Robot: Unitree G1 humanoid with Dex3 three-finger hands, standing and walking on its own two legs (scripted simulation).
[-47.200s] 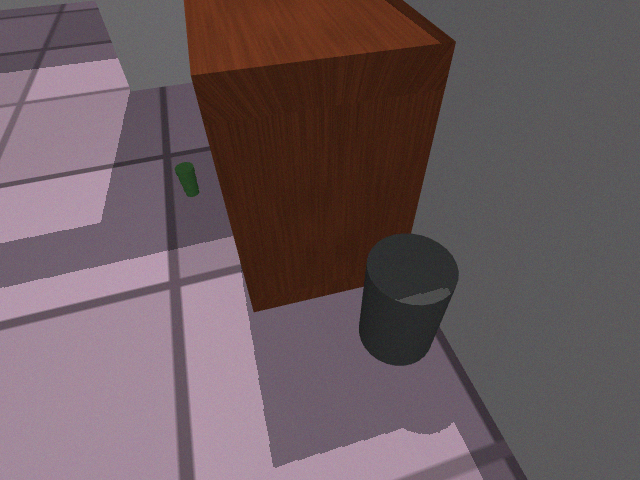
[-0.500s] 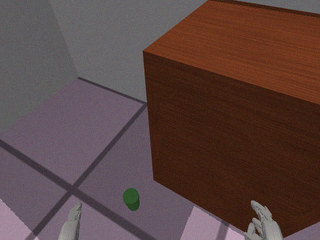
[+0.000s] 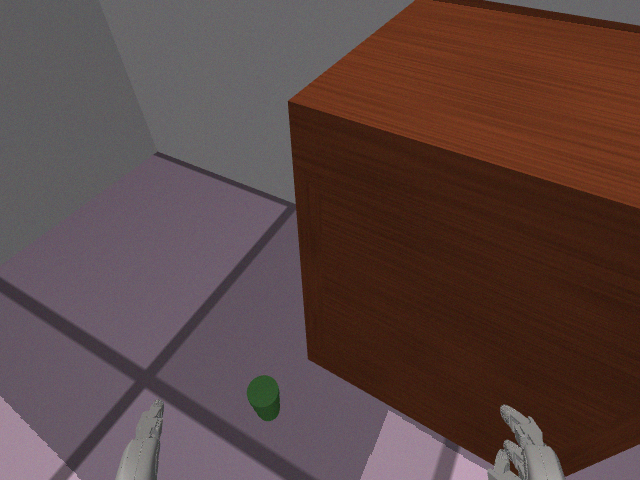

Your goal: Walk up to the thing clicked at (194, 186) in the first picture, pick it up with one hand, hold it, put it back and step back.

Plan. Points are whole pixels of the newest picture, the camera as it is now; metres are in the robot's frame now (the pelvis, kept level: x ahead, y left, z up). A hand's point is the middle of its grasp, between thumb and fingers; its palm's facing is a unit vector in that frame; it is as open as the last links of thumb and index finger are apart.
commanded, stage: home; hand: left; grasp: from above
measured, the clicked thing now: (266, 400) +0.46 +0.18 -0.65
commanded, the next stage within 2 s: stand in 0.44 s
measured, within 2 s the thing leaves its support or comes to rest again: neither
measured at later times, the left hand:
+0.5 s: hand (190, 476) +0.17 +0.18 -0.06, palm faces +0.11 -0.95 -0.28, open 17.3 cm
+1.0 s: hand out of the picture +0.08 +0.25 -0.11, palm faces +0.00 -0.94 -0.34, open 9.0 cm
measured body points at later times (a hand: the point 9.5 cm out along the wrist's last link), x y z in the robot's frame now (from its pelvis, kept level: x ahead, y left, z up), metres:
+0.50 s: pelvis +0.00 +0.00 +0.00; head +0.03 +0.00 +0.45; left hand +0.16 +0.23 -0.04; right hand +0.16 -0.24 -0.07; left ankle +0.01 +0.12 -0.69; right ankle +0.00 -0.12 -0.69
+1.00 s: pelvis +0.00 +0.01 +0.04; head +0.00 +0.02 +0.49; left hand +0.08 +0.30 -0.09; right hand +0.08 -0.27 -0.09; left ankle +0.01 +0.12 -0.69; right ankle +0.00 -0.12 -0.69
